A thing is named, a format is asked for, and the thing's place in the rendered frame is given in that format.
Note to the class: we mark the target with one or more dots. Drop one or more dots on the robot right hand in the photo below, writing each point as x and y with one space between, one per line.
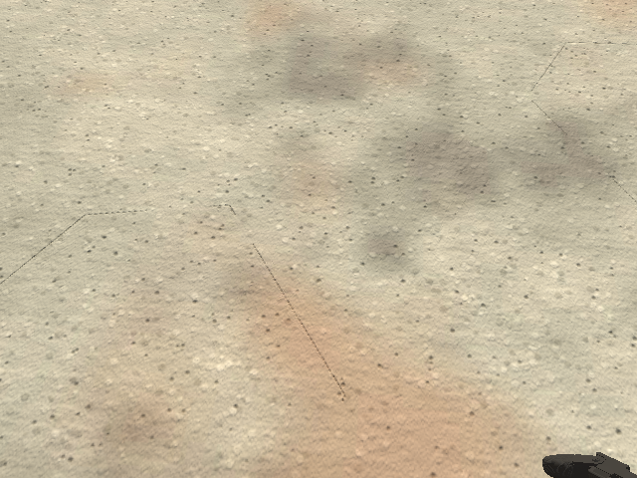
585 466

